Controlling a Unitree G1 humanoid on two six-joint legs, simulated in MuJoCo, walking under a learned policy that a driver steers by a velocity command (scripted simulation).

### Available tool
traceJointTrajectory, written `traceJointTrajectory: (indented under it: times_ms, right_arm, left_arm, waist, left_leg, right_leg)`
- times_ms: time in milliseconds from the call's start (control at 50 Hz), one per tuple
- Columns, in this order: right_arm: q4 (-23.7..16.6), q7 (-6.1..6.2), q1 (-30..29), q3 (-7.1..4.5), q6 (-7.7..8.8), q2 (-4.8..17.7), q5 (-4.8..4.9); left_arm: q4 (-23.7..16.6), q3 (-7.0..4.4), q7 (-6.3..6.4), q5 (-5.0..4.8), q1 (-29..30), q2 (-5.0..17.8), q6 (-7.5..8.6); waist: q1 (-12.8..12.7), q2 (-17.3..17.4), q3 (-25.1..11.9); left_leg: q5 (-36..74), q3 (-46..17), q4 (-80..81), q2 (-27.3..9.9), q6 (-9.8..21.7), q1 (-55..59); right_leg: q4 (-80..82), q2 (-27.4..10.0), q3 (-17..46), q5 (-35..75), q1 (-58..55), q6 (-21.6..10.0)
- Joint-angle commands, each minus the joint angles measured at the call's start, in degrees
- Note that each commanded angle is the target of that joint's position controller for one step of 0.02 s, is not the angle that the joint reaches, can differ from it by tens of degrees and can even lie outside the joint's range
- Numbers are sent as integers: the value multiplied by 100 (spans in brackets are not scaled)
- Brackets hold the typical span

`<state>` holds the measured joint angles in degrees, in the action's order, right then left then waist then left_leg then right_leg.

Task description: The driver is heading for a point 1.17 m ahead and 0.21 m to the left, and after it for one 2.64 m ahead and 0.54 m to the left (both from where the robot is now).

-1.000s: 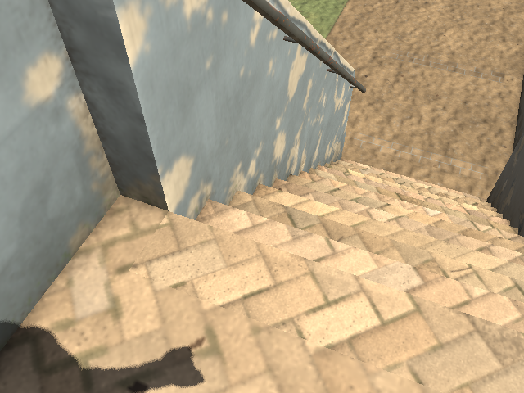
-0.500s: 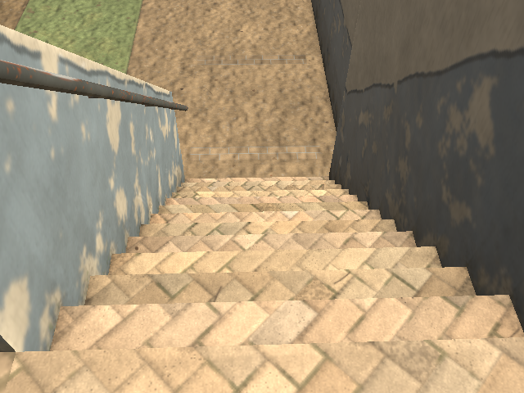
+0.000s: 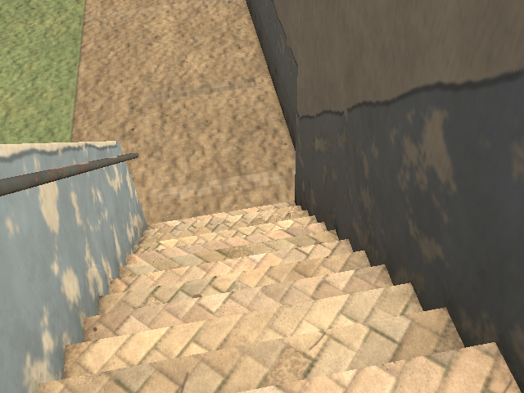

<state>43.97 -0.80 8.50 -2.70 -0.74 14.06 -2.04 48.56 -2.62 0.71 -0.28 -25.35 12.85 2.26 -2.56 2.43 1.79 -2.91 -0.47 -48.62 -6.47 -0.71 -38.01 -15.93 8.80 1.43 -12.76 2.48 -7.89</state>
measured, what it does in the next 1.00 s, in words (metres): walks ahead: left foot, then right foot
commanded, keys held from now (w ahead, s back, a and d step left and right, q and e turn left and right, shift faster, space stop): w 1.00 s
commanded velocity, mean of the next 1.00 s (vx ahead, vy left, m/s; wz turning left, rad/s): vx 0.50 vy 0.00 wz -0.05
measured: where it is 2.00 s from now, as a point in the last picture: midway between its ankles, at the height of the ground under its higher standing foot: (315, 364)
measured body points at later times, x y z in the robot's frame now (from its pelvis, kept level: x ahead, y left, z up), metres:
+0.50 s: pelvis +0.20 +0.03 +0.00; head +0.20 +0.05 +0.45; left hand +0.31 +0.30 -0.13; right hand +0.17 -0.23 -0.13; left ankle +0.17 +0.09 -0.74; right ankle +0.28 -0.15 -0.66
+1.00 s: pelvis +0.33 -0.04 -0.07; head +0.32 -0.05 +0.38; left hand +0.28 +0.24 -0.20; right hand +0.48 -0.30 -0.17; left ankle +0.41 +0.11 -0.71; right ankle +0.30 -0.11 -0.74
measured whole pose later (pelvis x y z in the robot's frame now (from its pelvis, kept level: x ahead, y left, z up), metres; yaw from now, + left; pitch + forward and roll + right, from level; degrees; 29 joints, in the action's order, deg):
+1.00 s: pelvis +0.33 -0.04 -0.07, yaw +0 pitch +0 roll +1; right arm 43.9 1.1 8.5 -3.3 -3.4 15.7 -2.2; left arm 55.1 -1.8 1.0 0.6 -27.9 14.7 4.6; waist -1.8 0.8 -1.3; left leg 4.7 -8.5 -66.2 5.9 1.5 -40.2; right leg -58.2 1.4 -3.5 -34.0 24.1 -4.2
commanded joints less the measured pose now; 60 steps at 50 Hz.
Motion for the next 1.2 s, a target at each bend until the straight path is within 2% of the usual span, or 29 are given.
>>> traceJointTrajectory:
  times_ms: [20, 120, 180, 200, 220, 240, 260, 300, 380, 460, 500, 540, 600, 700, 740, 760, 780, 800, 820, 840, 880, 900, 920, 940, 1000, 1020, 1120, 1160, 1200]
  right_arm:
    - [-356, -24, -205, -17, 30, 298, 18]
    - [-557, 17, -423, 20, 82, 414, 66]
    - [18, 133, 1560, -107, 191, 577, 54]
    - [118, 179, 2424, -192, 268, 868, 8]
    - [72, 122, 2348, -132, 304, 1051, 99]
    - [181, 47, 2277, -172, 232, 1098, 272]
    - [22, 48, 1654, -121, 215, 761, 275]
    - [-83, 0, 1149, 6, 323, 487, 109]
    - [22, 34, 1459, 8, 543, 596, 191]
    - [293, 120, 2057, -11, 413, 747, 235]
    - [266, 114, 2072, 15, 384, 678, 253]
    - [282, 112, 2172, -29, 415, 845, 111]
    - [332, 130, 2300, -13, 394, 757, 168]
    - [348, 164, 2250, -81, 261, 888, 90]
    - [236, 200, 1789, -82, 195, 914, 143]
    - [171, 212, 1331, -77, 172, 923, 203]
    - [80, 242, 510, -133, 166, 1066, 313]
    - [-107, 286, -49, -144, 137, 747, 312]
    - [-331, 422, 746, 5, 150, 221, 211]
    - [-81, 476, 1268, -27, 65, 389, 116]
    - [-94, 456, 947, -111, -66, 687, 23]
    - [48, 401, 921, -139, -144, 661, -57]
    - [76, 349, 975, -258, -237, 830, -8]
    - [1, 272, 593, -240, -298, 690, -56]
    - [-160, 27, 416, -81, -301, 346, -10]
    - [-183, -21, 289, -82, -300, 354, -28]
    - [-625, -51, -885, 31, -94, 269, 126]
    - [-512, -44, -644, 40, 35, 244, 250]
    - [-75, -14, 303, 3, 43, 245, 278]
  left_arm:
    - [-202, -154, 50, 22, -375, 795, 30]
    - [-216, -141, 128, 124, -193, 958, -37]
    - [-240, -146, 236, 44, 269, 1131, -56]
    - [-334, -103, 227, -26, 368, 946, -58]
    - [-379, 3, 173, 165, -300, 304, -10]
    - [-265, -118, 112, 161, -745, 643, -21]
    - [-243, -204, 122, 124, -318, 974, -50]
    - [-325, -246, 124, 59, 318, 992, -130]
    - [-271, -208, 75, 133, 415, 550, -415]
    - [-242, -165, 44, 190, 798, 450, -523]
    - [-326, -142, 37, 205, 1040, 406, -575]
    - [-179, -226, 55, 192, 914, 598, -589]
    - [-251, -231, 58, 250, 1357, 614, -576]
    - [-149, -218, -25, 272, 1481, 619, -446]
    - [48, -216, 1, 273, 934, 626, -410]
    - [340, -243, 17, 266, -18, 640, -383]
    - [710, -310, -1, 270, -1522, 710, -329]
    - [766, -334, -87, 219, -1899, 1009, -201]
    - [558, -240, -126, 4, -1066, 1199, -58]
    - [445, -226, -164, -90, -509, 1193, 27]
    - [194, -172, -87, 89, 359, 1179, 113]
    - [83, -133, -58, 201, 593, 1100, 217]
    - [90, -83, -112, 298, 490, 1067, 287]
    - [83, -55, -1, 161, 774, 912, 366]
    - [10, -52, 175, -27, 754, 1021, 502]
    - [31, -40, 186, -23, 552, 1000, 509]
    - [124, -103, 328, 374, -269, 894, 183]
    - [147, -122, 416, 390, -264, 841, 33]
    - [275, -86, 490, 277, -432, 771, -165]
  waist:
    - [27, -577, -34]
    - [123, -547, 291]
    - [965, -597, -369]
    - [1350, 38, -818]
    - [603, 890, -1100]
    - [536, 1022, -1079]
    - [372, 424, -264]
    - [186, -51, 255]
    - [-13, 3, 44]
    - [183, 41, -48]
    - [202, 66, -96]
    - [243, 192, -249]
    - [333, 211, 50]
    - [389, 467, 116]
    - [95, 519, -137]
    - [-412, 500, -371]
    - [-1403, 356, -606]
    - [-1683, -1242, -40]
    - [-446, -1511, 259]
    - [87, -753, 415]
    - [385, -580, 573]
    - [425, -705, 356]
    - [624, -308, 138]
    - [697, -315, 254]
    - [871, -524, 68]
    - [700, -645, 5]
    - [-349, -786, 272]
    - [-543, -721, 267]
    - [-459, -569, 293]
  left_leg:
    - [288, 226, -83, 291, 56, 176]
    - [-685, 376, 665, 726, 306, 912]
    - [-1124, 252, 1526, 1016, 634, 2904]
    - [-403, -797, 2231, 106, 1088, 3911]
    - [1140, -2533, 1978, -1192, 1408, 4699]
    - [312, -3878, 2544, -1324, 2085, 4569]
    - [-316, -3286, 2836, -1346, 2141, 3815]
    - [97, -2270, 3132, -903, 1828, 2701]
    - [1524, -1407, 3188, -510, 1489, 2403]
    - [2538, -981, 3101, -397, 1298, 2916]
    - [2713, -848, 2966, -355, 1222, 2988]
    - [2094, -948, 2628, -417, 1338, 3179]
    - [1802, -1083, 2355, -455, 1447, 3207]
    - [2090, -1002, 1636, -545, 1420, 2905]
    - [3096, -639, 1060, -435, 1237, 2324]
    - [3920, -233, 223, -229, 1048, 1575]
    - [4007, -68, -1563, 43, 854, 474]
    - [-909, 144, -4359, 1270, 569, -440]
    - [-2565, -882, -4132, 1611, 629, -967]
    - [-2482, -1037, -3714, 1240, 511, -780]
    - [-1904, -981, -2994, 973, 243, -608]
    - [-1097, -932, -3193, 991, 292, -313]
    - [-269, -857, -2637, 1121, 333, 98]
    - [432, -1022, -2363, 1125, 265, 6]
    - [2484, -357, -1013, 1375, 71, 1291]
    - [2617, -304, -882, 1416, 37, 1315]
    - [1922, -423, 1611, 1148, -9, 278]
    - [1861, -407, 2696, 837, 92, 649]
    - [2033, -19, 3406, 532, 318, 2038]
  right_leg:
    - [37, -1555, 722, 4033, -34, -164]
    - [-302, -1631, 623, 4648, 4, -287]
    - [-2196, -1534, 509, 5600, 172, -89]
    - [-4154, -1135, 212, 3870, 856, 95]
    - [-5795, -173, 150, -2046, 2179, 177]
    - [-6438, 129, 819, -2082, 3248, 187]
    - [-6561, -235, 856, -1509, 3611, 233]
    - [-6038, -517, 823, -1016, 3323, 348]
    - [-5131, -686, 801, -255, 2986, 587]
    - [-4661, -814, 504, 309, 3450, 684]
    - [-4520, -926, 396, 630, 3563, 730]
    - [-4990, -912, 323, 1144, 3755, 592]
    - [-4933, -1009, 146, 1069, 4146, 565]
    - [-4596, -980, -310, 682, 3567, 502]
    - [-4243, -769, -653, 291, 2233, 415]
    - [-3920, -577, -831, 50, 787, 293]
    - [-3357, -588, -728, 269, -854, 80]
    - [-2134, -1318, 245, 2452, -483, -360]
    - [-1583, -2387, 2396, 4152, 393, -574]
    - [-1288, -2754, 2438, 3214, 1065, -730]
    - [-1189, -2651, 2539, 749, 2230, -933]
    - [-1518, -2656, 2459, 879, 2585, -946]
    - [-1878, -2212, 1921, -110, 3053, -680]
    - [-2356, -1988, 1662, -979, 3405, -360]
    - [-2396, -1541, 979, -2444, 4390, -153]
    - [-2496, -1563, 1078, -2482, 4148, -209]
    - [-3736, -1556, 1390, -2241, 1956, -499]
    - [-4305, -1503, 1419, -1713, 1715, -591]
    - [-4978, -1444, 1288, -516, 2179, -575]
Velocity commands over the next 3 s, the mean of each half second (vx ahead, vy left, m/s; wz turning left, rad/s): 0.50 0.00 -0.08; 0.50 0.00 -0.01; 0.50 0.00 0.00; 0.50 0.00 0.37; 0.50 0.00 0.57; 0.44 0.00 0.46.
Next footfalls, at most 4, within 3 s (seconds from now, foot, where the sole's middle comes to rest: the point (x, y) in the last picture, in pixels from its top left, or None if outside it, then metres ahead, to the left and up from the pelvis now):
0.20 left None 0.21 0.09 -0.78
0.78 right None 0.34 -0.11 -0.78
1.24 left None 0.49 0.04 -0.99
1.80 right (349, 355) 0.78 -0.19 -1.20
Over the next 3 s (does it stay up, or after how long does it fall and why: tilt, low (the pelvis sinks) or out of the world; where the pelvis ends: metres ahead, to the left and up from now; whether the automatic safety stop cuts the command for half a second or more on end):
stays up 1.16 -0.01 -0.86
